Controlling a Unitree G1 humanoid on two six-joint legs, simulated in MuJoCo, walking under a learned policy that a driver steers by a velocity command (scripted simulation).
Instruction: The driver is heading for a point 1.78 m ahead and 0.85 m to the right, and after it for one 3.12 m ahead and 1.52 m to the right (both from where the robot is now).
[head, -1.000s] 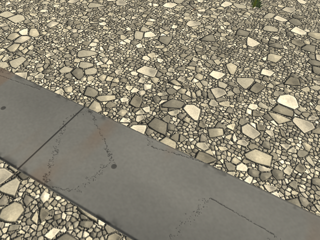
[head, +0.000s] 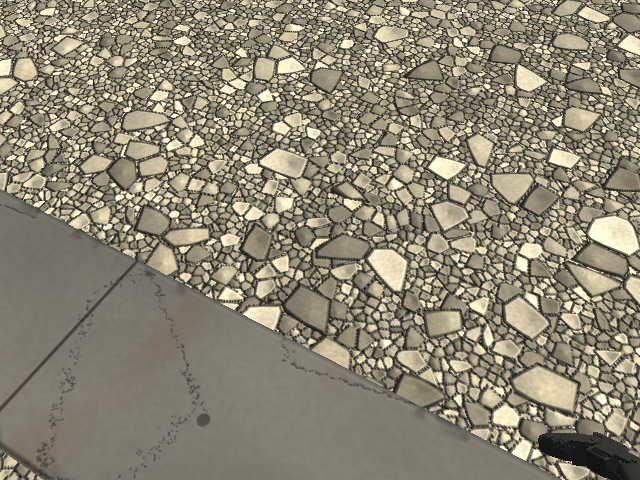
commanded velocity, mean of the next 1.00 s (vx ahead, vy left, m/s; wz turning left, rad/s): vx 0.10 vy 0.00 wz -0.48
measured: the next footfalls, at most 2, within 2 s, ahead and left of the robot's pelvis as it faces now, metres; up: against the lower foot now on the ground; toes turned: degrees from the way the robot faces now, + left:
right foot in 0.44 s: +0.26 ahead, -0.14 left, +0.00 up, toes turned -14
left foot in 0.88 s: +0.31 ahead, +0.08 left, +0.00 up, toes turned -31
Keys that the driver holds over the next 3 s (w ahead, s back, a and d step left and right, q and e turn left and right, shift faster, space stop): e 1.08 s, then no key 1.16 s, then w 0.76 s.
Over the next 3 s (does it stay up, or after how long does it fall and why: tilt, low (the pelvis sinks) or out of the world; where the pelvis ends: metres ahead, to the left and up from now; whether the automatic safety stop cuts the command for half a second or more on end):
stays up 0.43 -0.17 0.00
